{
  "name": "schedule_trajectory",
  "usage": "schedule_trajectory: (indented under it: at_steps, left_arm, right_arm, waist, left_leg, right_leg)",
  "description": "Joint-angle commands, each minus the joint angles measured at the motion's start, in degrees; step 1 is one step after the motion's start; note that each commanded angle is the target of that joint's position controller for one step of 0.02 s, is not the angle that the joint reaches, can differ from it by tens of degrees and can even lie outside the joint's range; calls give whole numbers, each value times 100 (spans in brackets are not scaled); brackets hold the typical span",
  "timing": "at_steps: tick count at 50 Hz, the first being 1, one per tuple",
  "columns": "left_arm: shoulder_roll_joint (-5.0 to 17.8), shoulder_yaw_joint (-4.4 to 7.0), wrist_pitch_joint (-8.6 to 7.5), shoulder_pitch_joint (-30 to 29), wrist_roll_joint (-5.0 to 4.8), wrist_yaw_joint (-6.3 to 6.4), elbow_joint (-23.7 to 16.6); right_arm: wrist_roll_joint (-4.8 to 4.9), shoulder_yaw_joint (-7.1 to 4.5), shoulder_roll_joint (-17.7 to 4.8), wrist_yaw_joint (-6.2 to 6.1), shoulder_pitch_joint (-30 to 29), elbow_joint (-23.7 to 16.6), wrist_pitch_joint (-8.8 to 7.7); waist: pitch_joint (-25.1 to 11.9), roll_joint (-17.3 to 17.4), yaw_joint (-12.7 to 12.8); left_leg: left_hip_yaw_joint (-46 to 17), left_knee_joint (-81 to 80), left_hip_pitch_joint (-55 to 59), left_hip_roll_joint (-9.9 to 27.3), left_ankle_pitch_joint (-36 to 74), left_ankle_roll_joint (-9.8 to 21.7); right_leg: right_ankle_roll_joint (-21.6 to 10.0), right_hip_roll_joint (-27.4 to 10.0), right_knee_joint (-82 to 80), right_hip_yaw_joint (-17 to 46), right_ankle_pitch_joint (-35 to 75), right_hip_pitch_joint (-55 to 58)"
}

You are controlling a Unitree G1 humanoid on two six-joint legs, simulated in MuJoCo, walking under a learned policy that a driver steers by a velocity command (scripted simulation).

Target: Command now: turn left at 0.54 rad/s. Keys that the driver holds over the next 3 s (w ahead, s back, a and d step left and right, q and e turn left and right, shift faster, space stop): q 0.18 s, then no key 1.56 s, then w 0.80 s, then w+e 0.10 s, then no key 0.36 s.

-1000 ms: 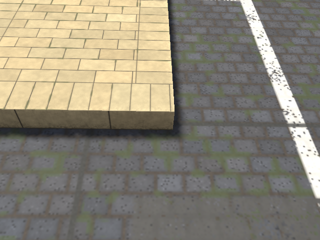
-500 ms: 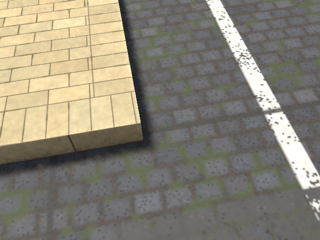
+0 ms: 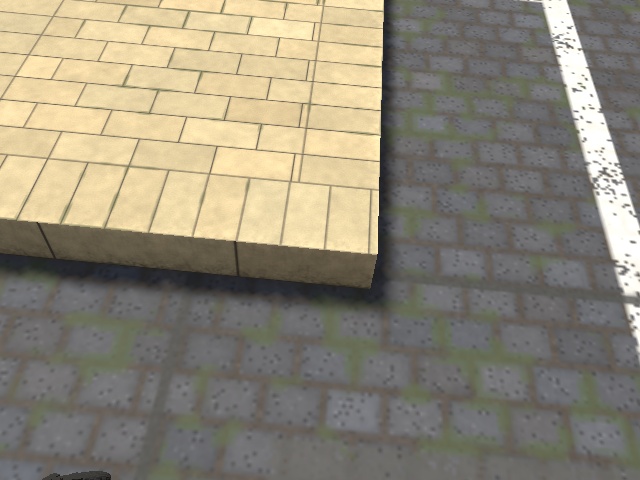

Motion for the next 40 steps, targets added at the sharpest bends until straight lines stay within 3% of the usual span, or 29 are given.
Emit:
schedule_trajectory:
  at_steps: [1, 4, 6, 7, 8, 9, 10, 11, 12, 13, 16, 19, 22, 24, 25, 26, 27, 28, 29, 31, 33, 40]
  left_arm:
    - [308, 27, -140, -263, -55, -68, -442]
    - [399, 59, -209, -29, -78, -143, -397]
    - [449, 104, -263, 368, -58, -192, -265]
    - [692, 184, -257, 560, 2, -175, -228]
    - [1064, 238, -200, 506, 114, -117, -342]
    - [1150, 254, -208, 512, 302, -174, -335]
    - [855, 175, -247, 295, 262, -164, -456]
    - [602, 107, -248, 16, 188, -143, -471]
    - [503, 60, -239, -111, 108, -129, -512]
    - [488, 33, -227, -121, 45, -106, -482]
    - [497, 0, -168, 182, 86, -39, -346]
    - [603, 4, -120, 217, 65, -38, -275]
    - [781, 26, -76, 421, -16, -91, -171]
    - [633, -52, -85, 583, -97, -112, -59]
    - [507, -110, -145, 777, -25, -143, -3]
    - [249, -204, -233, 969, 216, -215, -72]
    - [178, -235, -242, 687, 178, -170, -146]
    - [425, -188, -212, 528, 156, -137, -89]
    - [378, -197, -191, 418, 174, -133, -44]
    - [500, -160, -111, 581, 171, -102, 74]
    - [416, -180, -131, 642, 122, -117, 172]
    - [411, -178, -191, 776, 100, -100, 528]
  right_arm:
    - [6, -301, -1028, -10, -107, -485, 11]
    - [67, -312, -1013, 30, -298, -602, 60]
    - [151, -293, -935, 3, -525, -712, 96]
    - [102, -247, -743, -15, -419, -760, 100]
    - [-29, -156, -365, 23, 11, -739, 80]
    - [5, -297, -793, 35, -55, -892, -6]
    - [-6, -419, -1184, 37, -72, -760, -31]
    - [13, -453, -1196, 40, -58, -642, 4]
    - [10, -425, -1024, 15, 18, -519, 72]
    - [-9, -376, -871, 17, 0, -535, 107]
    - [30, -217, -495, 42, -271, -686, 81]
    - [-46, -47, -218, 95, -482, -794, 63]
    - [-4, -72, -356, 143, -356, -745, 47]
    - [-51, -79, -370, 168, -35, -591, 32]
    - [-112, -95, -586, 140, 20, -659, 28]
    - [-172, -169, -1044, 73, 100, -736, 54]
    - [-239, -50, -645, 139, -235, -677, 1]
    - [-238, 36, -320, 197, -607, -811, -71]
    - [-255, 65, -203, 210, -589, -734, -125]
    - [-213, 39, -358, 224, -464, -689, -196]
    - [-210, 82, -276, 209, -321, -628, -213]
    - [-171, 97, -181, 177, -291, -603, -196]
  waist:
    - [-755, 1040, -42]
    - [-742, 1154, 35]
    - [-756, 1053, 288]
    - [-895, 683, 245]
    - [-974, -862, -78]
    - [-778, -1692, -22]
    - [-633, -1013, -8]
    - [-494, -709, -99]
    - [-433, -566, -119]
    - [-364, -590, -69]
    - [-453, -756, 98]
    - [-625, -990, 212]
    - [-585, -1086, 255]
    - [-481, -868, 71]
    - [-629, -481, 140]
    - [-895, 851, 412]
    - [-792, 1501, 363]
    - [-503, 1068, 360]
    - [-477, 957, 313]
    - [-192, 819, 261]
    - [-48, 602, 268]
    - [-138, 181, 234]
  left_leg:
    - [-1577, -422, 960, 1250, 2306, 1069]
    - [-1954, -301, 880, 1147, 2312, 996]
    - [-1933, -38, 561, 840, 1723, 685]
    - [-1698, 408, -35, 564, 705, 407]
    - [-708, 1839, -1006, -269, -1642, 35]
    - [-242, 2960, -1883, -457, -2683, -255]
    - [-359, 3867, -1862, -129, -2280, -403]
    - [-324, 4162, -1861, -112, -1864, -483]
    - [-276, 4343, -1840, -105, -1603, -575]
    - [-261, 4494, -1872, -133, -1366, -654]
    - [53, 3670, -1677, -92, -1089, -753]
    - [397, 2149, -822, 206, -1270, -736]
    - [752, 827, -69, 138, -871, -620]
    - [793, -746, 810, 64, 376, -345]
    - [201, -755, 1489, 492, 1180, -157]
    - [-792, -424, 1978, 1498, 2748, 243]
    - [-1045, -633, 831, 1782, 1857, 851]
    - [-781, -730, 528, 1369, 930, 747]
    - [-546, -683, 476, 1067, 358, 472]
    - [-410, -745, 181, 858, -111, 246]
    - [-293, -672, 127, 734, -131, 138]
    - [-113, -441, 363, 586, 383, 158]
  right_leg:
    - [7, 90, -703, -4, -73, 39]
    - [-81, 153, -1555, -3, 71, 519]
    - [-239, 82, -2851, -87, 1118, 1373]
    - [-469, -552, -2966, 315, 1584, 2130]
    - [-1035, -1867, -2912, 1514, 3154, 2748]
    - [-1997, -2724, -3127, 2638, 3627, 2319]
    - [-2105, -2546, -3172, 2290, 3264, 2112]
    - [-1833, -2105, -3092, 1683, 2945, 1950]
    - [-1640, -1782, -3052, 1269, 2722, 1898]
    - [-1657, -1700, -3036, 1096, 2896, 1861]
    - [-1690, -1467, -3038, 626, 3032, 2070]
    - [-1671, -1453, -2943, 414, 2959, 2036]
    - [-1693, -1521, -2788, 520, 2840, 1890]
    - [-1352, -1356, -2562, 420, 2535, 1545]
    - [-931, -1185, -2327, 291, 1974, 1118]
    - [-478, -655, -1557, -257, 559, 565]
    - [-257, -549, -1890, -306, -212, 928]
    - [-161, -572, -1958, -316, 285, 1274]
    - [-139, -527, -2084, -340, 784, 1389]
    - [-123, -554, -2155, -312, 1059, 1520]
    - [-157, -563, -2238, -298, 1133, 1562]
    - [-115, -588, -2338, -293, 1330, 1601]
